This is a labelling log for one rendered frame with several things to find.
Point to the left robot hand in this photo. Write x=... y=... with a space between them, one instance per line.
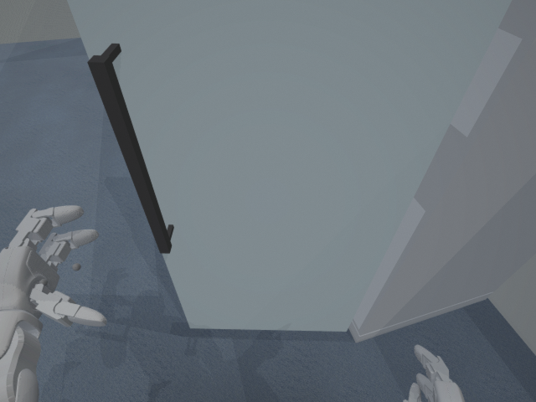
x=21 y=267

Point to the fridge door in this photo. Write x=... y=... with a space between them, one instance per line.
x=286 y=139

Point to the robot left forearm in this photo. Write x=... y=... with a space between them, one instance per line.
x=19 y=353

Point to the handle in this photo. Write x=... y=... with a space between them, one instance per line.
x=109 y=89

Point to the right robot hand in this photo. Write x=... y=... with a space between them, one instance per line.
x=437 y=387

